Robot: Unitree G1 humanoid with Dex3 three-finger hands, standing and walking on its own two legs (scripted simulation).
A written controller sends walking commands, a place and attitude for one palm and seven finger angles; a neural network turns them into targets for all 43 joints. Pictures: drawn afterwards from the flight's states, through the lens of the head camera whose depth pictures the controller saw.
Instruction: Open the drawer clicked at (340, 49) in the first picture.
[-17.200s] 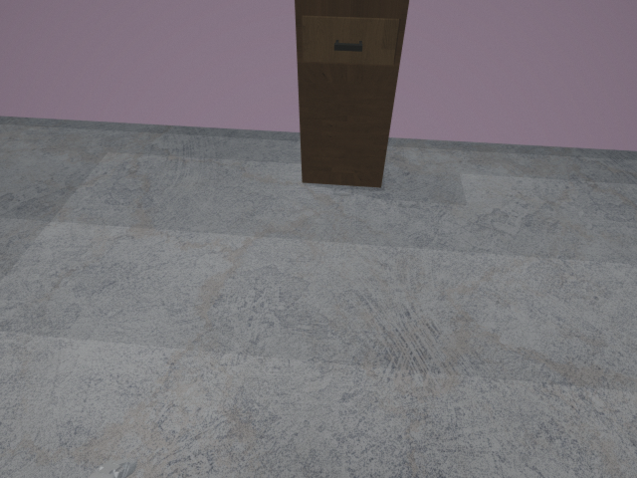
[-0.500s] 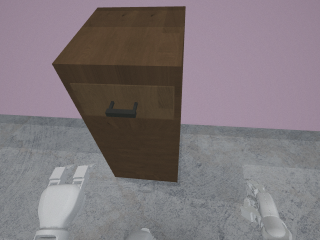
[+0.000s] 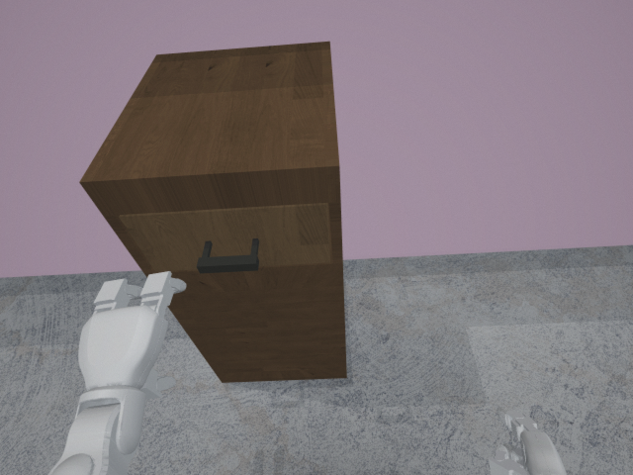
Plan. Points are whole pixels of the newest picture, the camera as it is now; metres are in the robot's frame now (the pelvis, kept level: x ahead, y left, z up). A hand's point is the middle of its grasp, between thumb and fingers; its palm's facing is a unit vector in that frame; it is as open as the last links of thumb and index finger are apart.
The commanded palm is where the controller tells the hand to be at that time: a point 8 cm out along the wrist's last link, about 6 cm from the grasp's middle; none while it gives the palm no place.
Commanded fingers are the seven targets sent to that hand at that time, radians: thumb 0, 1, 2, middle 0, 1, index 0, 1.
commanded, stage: raise the hand with hooked fingers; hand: left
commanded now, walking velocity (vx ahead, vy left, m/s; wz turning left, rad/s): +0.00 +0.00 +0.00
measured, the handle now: (230, 254) +0.47 +0.22 -0.05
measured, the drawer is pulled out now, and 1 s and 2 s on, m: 0.00 0.00 0.00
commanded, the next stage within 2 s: move the hooked fingers above the handle in 0.84 s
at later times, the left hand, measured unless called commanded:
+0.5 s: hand (111, 283) +0.30 +0.28 +0.11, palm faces +0.09 -0.07 -0.99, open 13.8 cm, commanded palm +0.27 +0.27 +0.15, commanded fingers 0.00 -0.50 0.30 -0.30 -1.20 -0.30 -1.20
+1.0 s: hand (127, 300) +0.29 +0.26 +0.10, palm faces +0.07 -0.09 -0.99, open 13.8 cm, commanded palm +0.27 +0.25 +0.15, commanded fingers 0.00 -0.50 0.30 -0.30 -1.20 -0.30 -1.20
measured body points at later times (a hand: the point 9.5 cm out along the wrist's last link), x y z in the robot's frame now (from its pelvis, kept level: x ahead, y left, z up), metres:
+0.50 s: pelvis -0.01 +0.03 +0.02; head +0.00 +0.00 +0.47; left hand +0.29 +0.28 +0.16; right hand +0.19 -0.18 -0.09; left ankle +0.00 +0.10 -0.71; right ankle -0.03 -0.09 -0.71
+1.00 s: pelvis -0.02 +0.01 +0.02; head -0.01 -0.03 +0.47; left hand +0.28 +0.26 +0.15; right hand +0.17 -0.21 -0.10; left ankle +0.00 +0.10 -0.71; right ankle -0.03 -0.09 -0.71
